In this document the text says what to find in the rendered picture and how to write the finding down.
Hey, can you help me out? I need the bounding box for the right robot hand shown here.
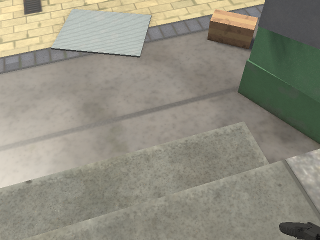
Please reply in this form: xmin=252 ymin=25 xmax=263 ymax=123
xmin=279 ymin=222 xmax=320 ymax=240

